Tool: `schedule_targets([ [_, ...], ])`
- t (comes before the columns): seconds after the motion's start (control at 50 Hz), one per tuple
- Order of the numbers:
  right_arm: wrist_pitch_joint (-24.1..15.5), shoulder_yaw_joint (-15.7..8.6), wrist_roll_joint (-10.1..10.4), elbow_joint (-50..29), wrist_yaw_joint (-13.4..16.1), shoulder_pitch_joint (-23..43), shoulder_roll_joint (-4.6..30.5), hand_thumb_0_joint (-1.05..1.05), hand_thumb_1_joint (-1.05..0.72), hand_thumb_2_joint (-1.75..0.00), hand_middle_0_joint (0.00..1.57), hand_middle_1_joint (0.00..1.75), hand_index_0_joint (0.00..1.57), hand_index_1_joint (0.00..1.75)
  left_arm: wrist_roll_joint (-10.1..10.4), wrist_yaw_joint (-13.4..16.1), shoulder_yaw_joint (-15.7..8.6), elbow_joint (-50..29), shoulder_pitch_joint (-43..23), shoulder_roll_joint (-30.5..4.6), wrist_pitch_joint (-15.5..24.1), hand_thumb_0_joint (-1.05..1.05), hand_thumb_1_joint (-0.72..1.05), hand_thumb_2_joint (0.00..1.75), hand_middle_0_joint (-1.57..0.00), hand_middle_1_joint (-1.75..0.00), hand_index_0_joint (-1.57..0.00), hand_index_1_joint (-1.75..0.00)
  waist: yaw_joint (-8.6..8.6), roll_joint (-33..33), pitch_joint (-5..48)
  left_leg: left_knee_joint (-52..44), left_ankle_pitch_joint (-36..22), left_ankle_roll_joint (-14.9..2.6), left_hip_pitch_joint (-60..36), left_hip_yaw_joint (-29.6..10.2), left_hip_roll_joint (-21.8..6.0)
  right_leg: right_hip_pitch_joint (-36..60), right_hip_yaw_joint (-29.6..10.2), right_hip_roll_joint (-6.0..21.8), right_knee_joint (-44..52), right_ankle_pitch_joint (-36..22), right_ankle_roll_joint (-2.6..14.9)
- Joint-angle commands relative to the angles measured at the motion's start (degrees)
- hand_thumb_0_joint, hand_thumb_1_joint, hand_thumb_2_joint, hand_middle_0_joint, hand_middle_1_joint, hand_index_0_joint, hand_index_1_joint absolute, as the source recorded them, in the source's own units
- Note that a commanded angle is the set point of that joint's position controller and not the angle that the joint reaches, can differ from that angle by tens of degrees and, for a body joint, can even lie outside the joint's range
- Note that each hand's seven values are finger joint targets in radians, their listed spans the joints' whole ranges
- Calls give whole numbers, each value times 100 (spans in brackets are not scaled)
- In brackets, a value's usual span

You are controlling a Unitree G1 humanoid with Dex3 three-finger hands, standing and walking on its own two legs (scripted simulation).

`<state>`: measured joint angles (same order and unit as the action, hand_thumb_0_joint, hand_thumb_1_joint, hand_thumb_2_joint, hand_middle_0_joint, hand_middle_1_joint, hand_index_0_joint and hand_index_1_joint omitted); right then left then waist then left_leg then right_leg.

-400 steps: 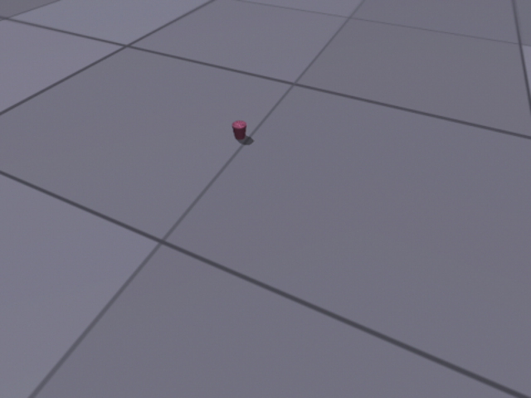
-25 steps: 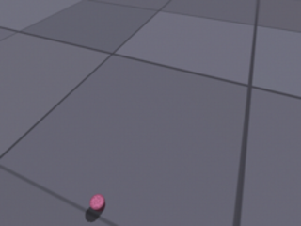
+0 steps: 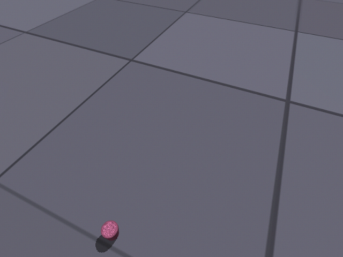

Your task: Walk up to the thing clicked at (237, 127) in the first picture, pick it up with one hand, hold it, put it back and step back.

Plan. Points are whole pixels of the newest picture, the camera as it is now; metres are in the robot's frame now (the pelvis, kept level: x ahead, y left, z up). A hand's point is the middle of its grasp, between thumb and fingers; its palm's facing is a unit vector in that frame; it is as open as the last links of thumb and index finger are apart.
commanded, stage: stand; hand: left
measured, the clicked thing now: (111, 231) +0.41 +0.33 -0.74
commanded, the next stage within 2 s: none
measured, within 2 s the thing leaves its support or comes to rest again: neither
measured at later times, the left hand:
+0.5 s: hand out of the picture +0.08 +0.25 -0.16, palm faces -0.01 -0.94 -0.34, open 7.4 cm
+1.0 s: hand out of the picture +0.07 +0.25 -0.16, palm faces -0.02 -0.94 -0.34, open 7.4 cm
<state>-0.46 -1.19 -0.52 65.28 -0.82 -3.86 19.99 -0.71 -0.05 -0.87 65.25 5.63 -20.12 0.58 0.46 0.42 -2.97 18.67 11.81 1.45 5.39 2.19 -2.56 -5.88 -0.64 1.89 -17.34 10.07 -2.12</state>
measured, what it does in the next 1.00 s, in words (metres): stands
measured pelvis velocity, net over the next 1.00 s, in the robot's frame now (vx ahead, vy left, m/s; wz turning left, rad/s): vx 0.00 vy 0.00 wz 0.01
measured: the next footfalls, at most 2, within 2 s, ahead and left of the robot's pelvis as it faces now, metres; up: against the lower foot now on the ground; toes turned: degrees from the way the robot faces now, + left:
none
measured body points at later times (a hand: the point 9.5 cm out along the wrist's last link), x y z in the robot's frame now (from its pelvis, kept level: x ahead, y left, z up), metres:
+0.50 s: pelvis +0.00 +0.00 +0.00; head +0.01 +0.00 +0.45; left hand +0.08 +0.30 -0.13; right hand +0.08 -0.30 -0.13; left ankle -0.02 +0.13 -0.75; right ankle -0.01 -0.14 -0.75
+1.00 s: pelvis +0.00 +0.00 +0.00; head +0.01 +0.00 +0.45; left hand +0.07 +0.30 -0.13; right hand +0.08 -0.30 -0.13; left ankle -0.02 +0.13 -0.75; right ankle -0.01 -0.14 -0.75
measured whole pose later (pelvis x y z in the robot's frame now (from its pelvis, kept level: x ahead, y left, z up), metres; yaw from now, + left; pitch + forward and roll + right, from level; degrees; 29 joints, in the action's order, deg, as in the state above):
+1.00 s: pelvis +0.00 +0.00 +0.00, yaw +1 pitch -2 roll +0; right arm -0.5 -0.7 -0.6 64.8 -0.8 -5.9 20.1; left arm -0.9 -0.1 -0.4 64.8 6.7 -20.3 0.5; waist 0.2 0.2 -2.5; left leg 18.4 11.5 1.4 5.1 1.7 -2.3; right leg -5.6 -0.2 2.1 -17.6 10.3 -2.1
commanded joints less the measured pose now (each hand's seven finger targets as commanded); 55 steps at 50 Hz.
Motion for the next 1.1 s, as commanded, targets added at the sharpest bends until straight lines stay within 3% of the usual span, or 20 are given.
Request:
schedule_targets([
  [0.0, -99, -183, 18, -343, 104, 273, 1199, 0, -90, -90, 20, 30, 20, 30, 33, 67, -197, -361, -243, -1257, 112, 0, 90, 90, -20, -30, -20, -30, -4, -38, 542, -238, -1285, -180, -223, -411, -562, 36, -339, 564, 136, -1262, 232],
  [0.1, -99, -177, 12, -338, 106, 244, 1244, 0, -90, -90, 20, 30, 20, 30, 26, 55, -193, -350, -170, -1228, 99, 0, 90, 90, -20, -30, -20, -30, -26, -125, 496, -273, -1063, -173, -153, -394, -541, 22, -362, 573, 194, -1093, 241],
  [0.2, -116, -174, 12, -352, 105, 254, 1236, 0, -90, -90, 20, 30, 20, 30, 31, 59, -189, -349, -176, -1239, 108, 0, 90, 90, -20, -30, -20, -30, -38, -79, 545, -246, -1421, -197, -237, -440, -582, 82, -330, 582, 136, -1298, 248],
  [0.44, -109, -157, 9, -362, 111, 182, 1244, 0, -90, -90, 20, 30, 20, 30, 19, 61, -174, -372, -143, -1238, 107, 0, 90, 90, -20, -30, -20, -30, -54, -103, 519, -241, -1318, -213, -187, -425, -564, 82, -314, 601, 163, -1276, 243],
  [0.6, -98, -152, 1, -352, 105, 101, 1233, 0, -90, -90, 20, 30, 20, 30, 29, 60, -171, -370, -187, -1260, 97, 0, 90, 90, -20, -30, -20, -30, -27, -110, 439, -311, -959, -208, -28, -428, -522, 89, -330, 606, 221, -972, 255],
  [0.88, -123, -165, 6, -377, 111, 53, 1237, 0, -90, -90, 20, 30, 20, 30, 9, 55, -154, -397, -105, -1275, 100, 0, 90, 90, -20, -30, -20, -30, -41, -40, 507, -274, -1273, -217, -173, -467, -567, 35, -297, 593, 103, -1126, 274],
  [1.08, -94, -161, 2, -392, 104, -15, 1233, 0, -90, -90, 20, 30, 20, 30, 19, 60, -161, -381, -72, -1266, 96, 0, 90, 90, -20, -30, -20, -30, -37, -17, 371, -298, -926, -236, -53, -443, -522, -6, -329, 588, 184, -905, 278],
])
